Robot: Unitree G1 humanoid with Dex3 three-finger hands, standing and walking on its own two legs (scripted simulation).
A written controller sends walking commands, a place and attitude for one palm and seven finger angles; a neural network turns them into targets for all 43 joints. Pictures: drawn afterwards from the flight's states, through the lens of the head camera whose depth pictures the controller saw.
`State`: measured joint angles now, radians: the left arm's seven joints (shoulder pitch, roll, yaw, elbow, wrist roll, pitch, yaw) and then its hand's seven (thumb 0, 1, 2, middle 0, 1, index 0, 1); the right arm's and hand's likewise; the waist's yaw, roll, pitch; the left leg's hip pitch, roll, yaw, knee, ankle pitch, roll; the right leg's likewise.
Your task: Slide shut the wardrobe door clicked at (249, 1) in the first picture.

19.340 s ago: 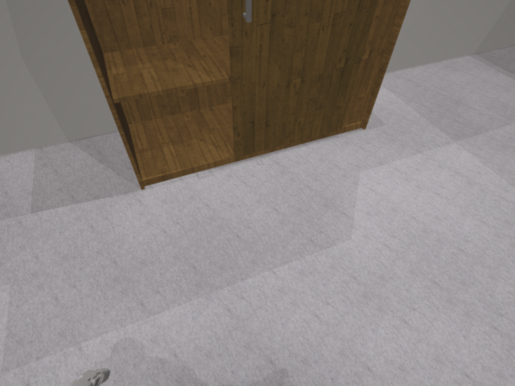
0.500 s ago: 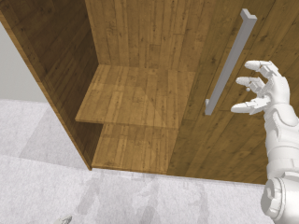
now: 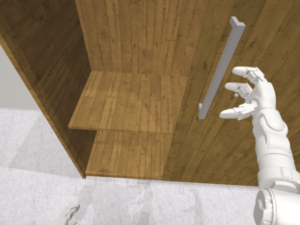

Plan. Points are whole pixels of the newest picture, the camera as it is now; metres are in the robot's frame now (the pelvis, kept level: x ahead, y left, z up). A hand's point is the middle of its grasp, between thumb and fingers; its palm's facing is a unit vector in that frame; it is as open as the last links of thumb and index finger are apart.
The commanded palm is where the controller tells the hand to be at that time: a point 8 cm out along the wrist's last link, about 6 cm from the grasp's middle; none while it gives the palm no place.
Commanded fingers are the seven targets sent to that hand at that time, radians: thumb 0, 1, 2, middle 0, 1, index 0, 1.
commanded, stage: feel for the door with the fingertips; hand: right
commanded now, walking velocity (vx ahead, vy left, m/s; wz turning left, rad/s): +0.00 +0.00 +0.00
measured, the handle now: (214, 77) +0.49 -0.11 +0.17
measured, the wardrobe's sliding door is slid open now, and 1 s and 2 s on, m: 0.51 0.51 0.51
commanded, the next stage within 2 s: slide the fingers in behind the handle in 0.58 s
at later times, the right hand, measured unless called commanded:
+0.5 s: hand (220, 92) +0.44 -0.13 +0.16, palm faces -0.05 +1.00 +0.01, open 14.0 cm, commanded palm +0.42 -0.19 +0.15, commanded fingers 0.00 0.50 -0.30 0.30 1.20 0.30 1.20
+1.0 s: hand (221, 92) +0.43 -0.13 +0.16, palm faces -0.05 +1.00 +0.00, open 13.9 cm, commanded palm +0.41 -0.18 +0.15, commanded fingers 0.00 0.50 -0.30 0.30 1.20 0.30 1.20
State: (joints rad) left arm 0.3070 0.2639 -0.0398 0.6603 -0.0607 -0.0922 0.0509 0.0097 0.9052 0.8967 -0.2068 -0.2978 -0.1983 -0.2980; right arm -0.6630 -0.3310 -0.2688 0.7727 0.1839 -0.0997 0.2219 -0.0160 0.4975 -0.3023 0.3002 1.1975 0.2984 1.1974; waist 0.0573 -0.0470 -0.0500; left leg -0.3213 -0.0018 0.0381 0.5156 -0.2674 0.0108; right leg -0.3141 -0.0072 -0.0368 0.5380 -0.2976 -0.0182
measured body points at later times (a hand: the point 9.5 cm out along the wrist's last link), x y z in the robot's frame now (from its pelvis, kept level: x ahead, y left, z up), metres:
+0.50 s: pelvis -0.01 +0.01 +0.00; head +0.01 +0.02 +0.45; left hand +0.08 +0.26 -0.12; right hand +0.43 -0.18 +0.16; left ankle +0.00 +0.11 -0.73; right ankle -0.02 -0.11 -0.73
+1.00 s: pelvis -0.01 +0.00 +0.00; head +0.01 +0.02 +0.45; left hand +0.07 +0.26 -0.12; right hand +0.43 -0.18 +0.16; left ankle +0.00 +0.11 -0.73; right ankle -0.02 -0.11 -0.73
